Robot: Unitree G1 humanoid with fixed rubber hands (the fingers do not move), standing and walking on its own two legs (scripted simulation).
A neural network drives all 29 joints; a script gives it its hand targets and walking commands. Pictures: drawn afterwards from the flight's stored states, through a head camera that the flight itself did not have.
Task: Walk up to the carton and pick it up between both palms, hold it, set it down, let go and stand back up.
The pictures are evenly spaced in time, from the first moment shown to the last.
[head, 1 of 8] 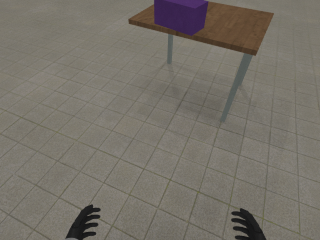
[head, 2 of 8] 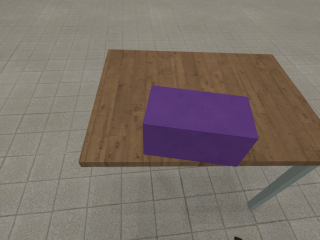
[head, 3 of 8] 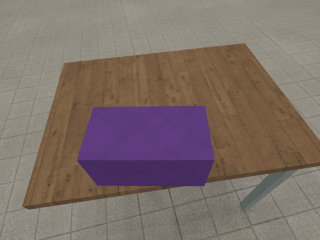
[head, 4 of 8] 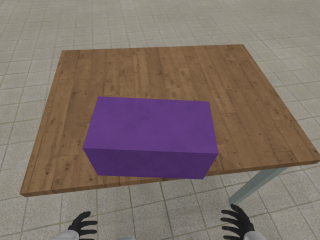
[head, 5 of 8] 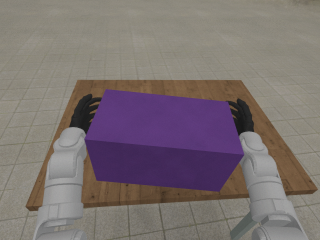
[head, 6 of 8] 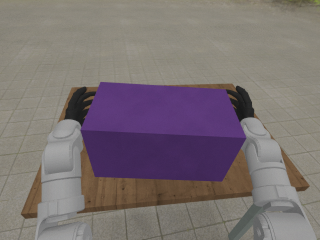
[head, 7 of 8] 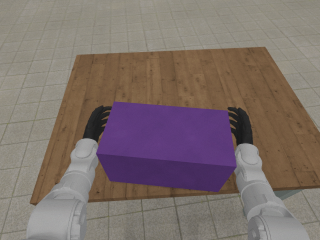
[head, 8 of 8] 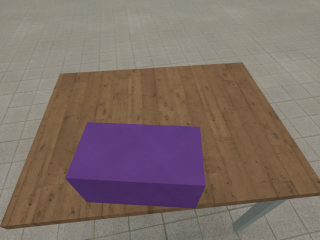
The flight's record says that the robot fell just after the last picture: no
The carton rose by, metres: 0.17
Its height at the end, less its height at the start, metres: +0.00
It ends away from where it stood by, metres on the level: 0.02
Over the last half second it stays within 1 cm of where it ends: yes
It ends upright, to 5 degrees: yes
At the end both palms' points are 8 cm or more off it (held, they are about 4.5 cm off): yes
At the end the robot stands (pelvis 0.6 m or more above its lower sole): yes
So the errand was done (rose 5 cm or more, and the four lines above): yes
